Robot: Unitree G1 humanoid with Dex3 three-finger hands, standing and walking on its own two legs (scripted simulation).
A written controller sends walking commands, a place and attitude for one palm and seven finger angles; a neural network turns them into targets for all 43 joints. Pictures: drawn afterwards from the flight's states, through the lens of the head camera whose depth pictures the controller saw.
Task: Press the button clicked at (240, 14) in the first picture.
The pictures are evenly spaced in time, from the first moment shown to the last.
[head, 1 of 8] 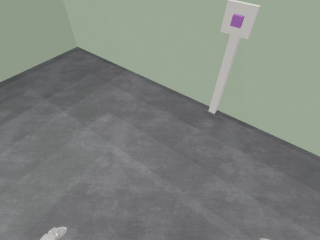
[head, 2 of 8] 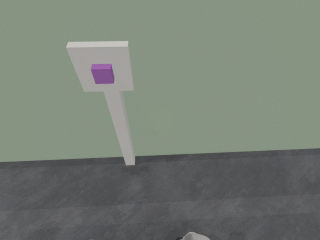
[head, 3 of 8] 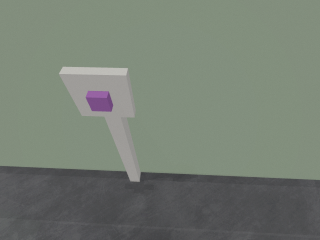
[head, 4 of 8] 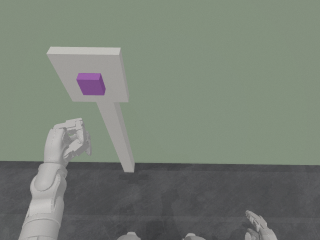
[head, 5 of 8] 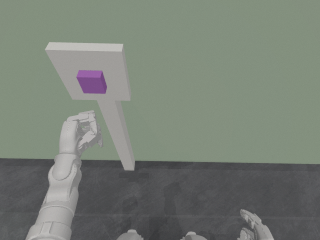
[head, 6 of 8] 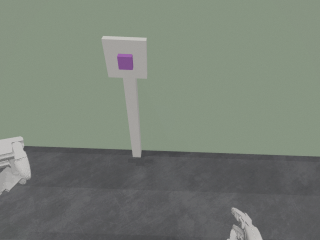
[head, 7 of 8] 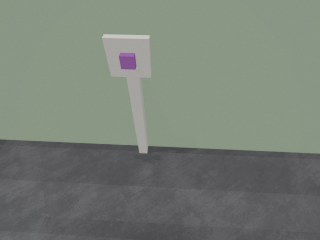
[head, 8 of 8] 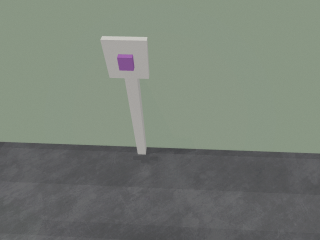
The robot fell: no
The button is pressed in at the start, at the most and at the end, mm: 0 12 0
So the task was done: yes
